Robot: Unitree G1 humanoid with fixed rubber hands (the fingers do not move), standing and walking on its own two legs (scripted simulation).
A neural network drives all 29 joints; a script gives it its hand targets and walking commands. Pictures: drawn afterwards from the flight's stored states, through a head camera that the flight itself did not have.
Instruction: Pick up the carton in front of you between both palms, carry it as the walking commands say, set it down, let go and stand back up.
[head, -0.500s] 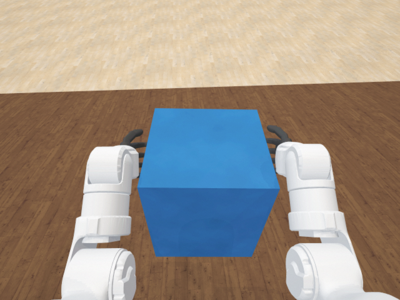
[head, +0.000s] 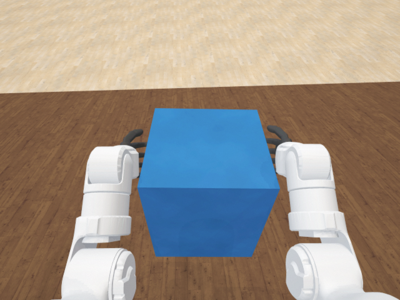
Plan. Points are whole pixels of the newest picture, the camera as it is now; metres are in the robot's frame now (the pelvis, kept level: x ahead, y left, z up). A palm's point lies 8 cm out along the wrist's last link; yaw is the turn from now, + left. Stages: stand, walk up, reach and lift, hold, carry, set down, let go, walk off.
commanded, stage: carry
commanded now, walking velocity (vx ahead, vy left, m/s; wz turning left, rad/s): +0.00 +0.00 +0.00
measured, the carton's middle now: (205, 185) +0.34 +0.00 +0.06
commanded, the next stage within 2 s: none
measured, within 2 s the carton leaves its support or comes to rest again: neither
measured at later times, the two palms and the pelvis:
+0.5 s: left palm (127, 160) +0.35 +0.15 +0.13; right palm (282, 156) +0.35 -0.15 +0.13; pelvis +0.00 +0.00 +0.00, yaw +0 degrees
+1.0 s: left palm (129, 155) +0.36 +0.15 +0.13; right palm (282, 152) +0.36 -0.16 +0.13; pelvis +0.02 +0.00 +0.00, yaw +0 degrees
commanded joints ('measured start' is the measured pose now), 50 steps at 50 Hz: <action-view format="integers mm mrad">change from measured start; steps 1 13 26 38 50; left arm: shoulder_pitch -764 -764 -763 -763 -776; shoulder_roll -1105 -1106 -1106 -1106 -1102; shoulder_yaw -541 -542 -542 -542 -545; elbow -143 -144 -144 -144 -121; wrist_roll -418 -418 -418 -417 -414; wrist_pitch -49 -48 -48 -48 -51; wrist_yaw -230 -230 -230 -229 -229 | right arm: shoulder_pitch -708 -709 -709 -709 -721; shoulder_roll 1142 1142 1142 1142 1133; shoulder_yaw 558 558 558 558 562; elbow -103 -104 -105 -106 -108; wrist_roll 429 429 429 429 425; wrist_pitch -8 -7 -7 -7 -10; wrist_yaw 241 241 241 241 242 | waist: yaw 3 3 3 2 -48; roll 5 5 5 6 116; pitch -387 -387 -386 -386 -205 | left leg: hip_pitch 42 44 45 46 112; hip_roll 184 185 187 189 325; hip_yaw -180 -176 -172 -168 -418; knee -133 -133 -134 -134 -313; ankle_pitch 270 272 273 274 -95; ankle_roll -13 -13 -14 -14 158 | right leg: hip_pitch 231 232 233 234 -139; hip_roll -127 -127 -127 -127 17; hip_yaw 124 121 118 115 38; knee -10 -10 -11 -11 224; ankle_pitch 183 184 184 184 -413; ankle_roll -22 -21 -20 -19 -8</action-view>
